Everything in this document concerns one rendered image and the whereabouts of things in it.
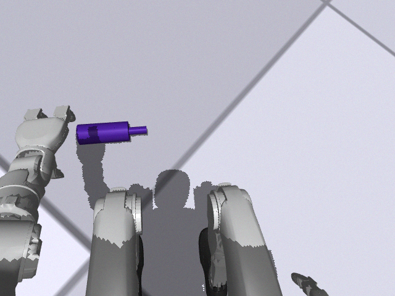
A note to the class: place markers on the bottle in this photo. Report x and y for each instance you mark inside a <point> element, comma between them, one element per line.
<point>96,133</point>

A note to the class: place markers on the right robot hand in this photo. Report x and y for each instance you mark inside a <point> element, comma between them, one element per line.
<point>308,285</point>

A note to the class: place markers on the left robot hand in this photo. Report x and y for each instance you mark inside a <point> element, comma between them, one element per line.
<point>39,130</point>

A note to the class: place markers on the left robot arm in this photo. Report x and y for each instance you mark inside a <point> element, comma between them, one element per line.
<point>21,190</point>

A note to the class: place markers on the right robot foot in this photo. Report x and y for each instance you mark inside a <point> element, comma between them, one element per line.
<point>205,256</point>

